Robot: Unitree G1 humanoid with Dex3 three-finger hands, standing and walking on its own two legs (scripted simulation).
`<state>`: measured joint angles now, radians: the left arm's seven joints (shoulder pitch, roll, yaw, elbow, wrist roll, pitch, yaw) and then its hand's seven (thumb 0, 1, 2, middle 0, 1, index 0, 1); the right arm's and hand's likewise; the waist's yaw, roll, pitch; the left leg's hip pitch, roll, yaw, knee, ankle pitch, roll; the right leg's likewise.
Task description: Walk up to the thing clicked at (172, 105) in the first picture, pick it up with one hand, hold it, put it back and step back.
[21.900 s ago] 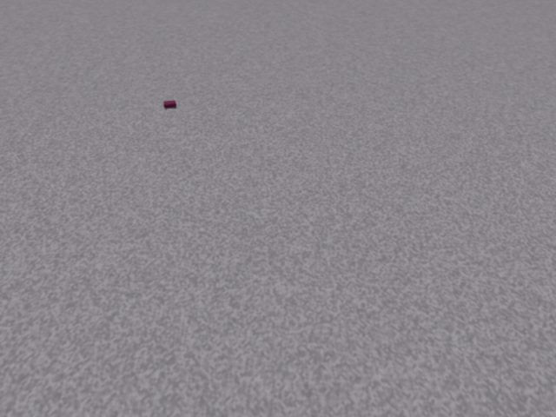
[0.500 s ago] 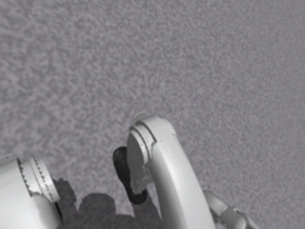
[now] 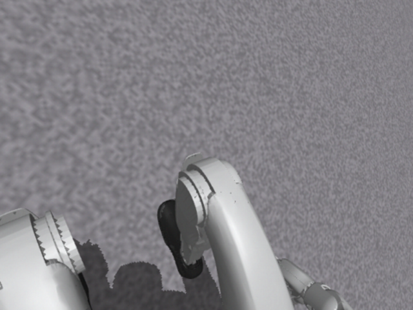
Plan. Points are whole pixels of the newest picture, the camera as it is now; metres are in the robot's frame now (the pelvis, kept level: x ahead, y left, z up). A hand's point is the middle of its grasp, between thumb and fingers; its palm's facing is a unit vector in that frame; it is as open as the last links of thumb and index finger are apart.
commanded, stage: settle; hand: left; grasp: from above
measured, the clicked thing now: out of the picture +0.45 +0.35 -0.29
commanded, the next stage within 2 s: lift in 0.76 s
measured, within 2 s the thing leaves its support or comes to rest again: leaves its support in 0.16 s
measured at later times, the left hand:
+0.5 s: hand out of the picture +0.42 +0.36 -0.16, palm faces -0.43 -0.11 -0.89, open 6.9 cm
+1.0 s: hand out of the picture +0.42 +0.35 -0.11, palm faces -0.44 -0.11 -0.89, open 6.9 cm
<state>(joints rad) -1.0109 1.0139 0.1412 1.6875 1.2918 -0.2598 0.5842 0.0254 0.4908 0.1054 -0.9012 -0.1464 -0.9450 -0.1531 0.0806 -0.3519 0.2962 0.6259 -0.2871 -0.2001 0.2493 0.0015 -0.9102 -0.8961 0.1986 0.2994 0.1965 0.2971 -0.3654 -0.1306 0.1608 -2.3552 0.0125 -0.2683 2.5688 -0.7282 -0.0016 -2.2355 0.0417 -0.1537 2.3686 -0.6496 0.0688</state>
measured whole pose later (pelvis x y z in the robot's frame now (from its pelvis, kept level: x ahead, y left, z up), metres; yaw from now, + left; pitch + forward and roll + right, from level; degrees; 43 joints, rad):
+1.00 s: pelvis +0.00 -0.01 +0.04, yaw +6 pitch +34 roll -10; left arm -0.92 0.78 0.09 1.29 1.24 -0.25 0.26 0.01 0.45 0.00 -1.07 -0.01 -1.08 -0.01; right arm 0.19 -0.31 0.07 0.69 -0.13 -0.02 0.15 0.00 -0.92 -0.90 0.20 0.30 0.20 0.30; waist -0.22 0.01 -0.05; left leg -2.32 -0.01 -0.16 2.39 -0.67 -0.01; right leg -2.23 -0.01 -0.07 2.28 -0.65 0.04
